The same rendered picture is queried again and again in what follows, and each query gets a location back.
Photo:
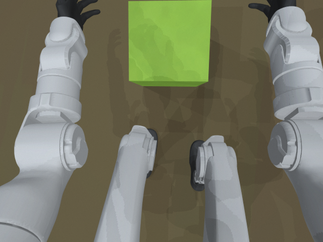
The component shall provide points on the carton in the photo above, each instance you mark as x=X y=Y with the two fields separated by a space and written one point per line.
x=169 y=42

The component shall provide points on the robot right forearm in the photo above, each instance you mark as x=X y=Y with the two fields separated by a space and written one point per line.
x=296 y=66

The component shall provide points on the right robot hand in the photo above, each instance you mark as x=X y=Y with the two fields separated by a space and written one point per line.
x=274 y=6

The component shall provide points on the left robot foot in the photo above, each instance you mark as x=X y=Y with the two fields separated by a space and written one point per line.
x=154 y=134

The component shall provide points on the robot right upper arm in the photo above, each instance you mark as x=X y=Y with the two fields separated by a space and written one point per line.
x=296 y=146

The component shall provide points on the robot left forearm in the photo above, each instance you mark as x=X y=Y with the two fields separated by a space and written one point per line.
x=59 y=76

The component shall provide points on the robot right thigh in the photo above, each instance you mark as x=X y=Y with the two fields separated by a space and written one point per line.
x=225 y=219

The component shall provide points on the robot left upper arm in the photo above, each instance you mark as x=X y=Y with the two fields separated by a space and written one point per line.
x=47 y=154

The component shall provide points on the left robot hand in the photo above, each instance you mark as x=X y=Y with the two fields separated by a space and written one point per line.
x=72 y=9

